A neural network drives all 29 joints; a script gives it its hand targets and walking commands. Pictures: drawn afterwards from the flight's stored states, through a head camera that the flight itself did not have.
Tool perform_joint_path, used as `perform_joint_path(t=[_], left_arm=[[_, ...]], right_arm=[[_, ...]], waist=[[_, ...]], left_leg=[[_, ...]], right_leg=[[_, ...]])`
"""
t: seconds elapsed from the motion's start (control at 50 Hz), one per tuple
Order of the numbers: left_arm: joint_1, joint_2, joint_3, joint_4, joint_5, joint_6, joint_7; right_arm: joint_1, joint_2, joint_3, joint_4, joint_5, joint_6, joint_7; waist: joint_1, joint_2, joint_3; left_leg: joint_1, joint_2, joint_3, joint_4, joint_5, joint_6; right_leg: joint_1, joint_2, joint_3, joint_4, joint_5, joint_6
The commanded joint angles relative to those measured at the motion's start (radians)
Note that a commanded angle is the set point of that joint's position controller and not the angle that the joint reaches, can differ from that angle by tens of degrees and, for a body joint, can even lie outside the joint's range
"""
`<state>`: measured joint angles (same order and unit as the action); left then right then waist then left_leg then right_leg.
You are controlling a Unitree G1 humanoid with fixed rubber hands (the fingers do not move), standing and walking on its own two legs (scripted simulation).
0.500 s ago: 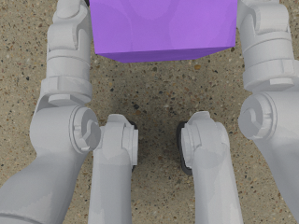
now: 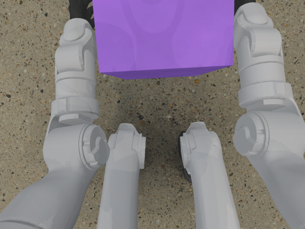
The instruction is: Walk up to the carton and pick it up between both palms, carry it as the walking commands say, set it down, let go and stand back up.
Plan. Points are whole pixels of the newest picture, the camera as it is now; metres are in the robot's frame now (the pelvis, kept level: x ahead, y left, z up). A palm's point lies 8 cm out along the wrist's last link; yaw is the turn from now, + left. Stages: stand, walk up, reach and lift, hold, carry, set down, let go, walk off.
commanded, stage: reach and lift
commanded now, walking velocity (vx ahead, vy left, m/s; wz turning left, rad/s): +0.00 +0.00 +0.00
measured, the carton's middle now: (160, 10) +0.58 +0.00 -0.17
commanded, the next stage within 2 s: none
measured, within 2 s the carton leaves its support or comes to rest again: neither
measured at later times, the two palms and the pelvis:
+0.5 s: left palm (60, 19) +0.51 +0.16 -0.03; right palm (262, 0) +0.52 -0.16 -0.03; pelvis -0.01 +0.00 +0.05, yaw +0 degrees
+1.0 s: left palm (28, 13) +0.49 +0.16 +0.05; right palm out of the picture +0.50 -0.15 +0.05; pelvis +0.01 +0.00 +0.11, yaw -1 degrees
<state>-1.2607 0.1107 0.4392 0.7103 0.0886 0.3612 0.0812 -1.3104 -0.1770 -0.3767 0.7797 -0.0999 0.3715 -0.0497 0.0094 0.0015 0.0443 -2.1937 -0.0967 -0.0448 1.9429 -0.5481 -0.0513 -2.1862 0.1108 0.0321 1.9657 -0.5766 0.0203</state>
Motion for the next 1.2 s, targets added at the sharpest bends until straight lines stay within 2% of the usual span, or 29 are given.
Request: perform_joint_path(t=[0.0,0.36,1.18], left_arm=[[-0.685,-0.965,-0.476,-0.074,-0.121,-0.016,-0.248],[-0.626,-1.007,-0.44,-0.049,-0.081,0.014,-0.274],[-0.31,-1.118,-0.52,-0.075,-0.071,-0.022,-0.28]], right_arm=[[-0.615,1.009,0.43,-0.082,0.12,-0.024,0.245],[-0.556,1.067,0.392,-0.055,0.08,0.004,0.26],[-0.253,1.184,0.459,-0.077,0.058,-0.041,0.266]], waist=[[0.005,-0.024,-1.279],[0.018,-0.033,-1.261],[0.021,-0.021,-1.17]], left_leg=[[0.656,-0.055,0.123,-0.152,0.396,0.02],[0.718,-0.058,0.126,-0.29,0.308,0.021],[1.032,-0.052,0.07,-0.602,0.371,0.019]], right_leg=[[0.686,0.047,-0.092,-0.189,0.435,-0.008],[0.749,0.055,-0.089,-0.333,0.344,-0.002],[1.023,0.059,-0.052,-0.631,0.389,0.003]])
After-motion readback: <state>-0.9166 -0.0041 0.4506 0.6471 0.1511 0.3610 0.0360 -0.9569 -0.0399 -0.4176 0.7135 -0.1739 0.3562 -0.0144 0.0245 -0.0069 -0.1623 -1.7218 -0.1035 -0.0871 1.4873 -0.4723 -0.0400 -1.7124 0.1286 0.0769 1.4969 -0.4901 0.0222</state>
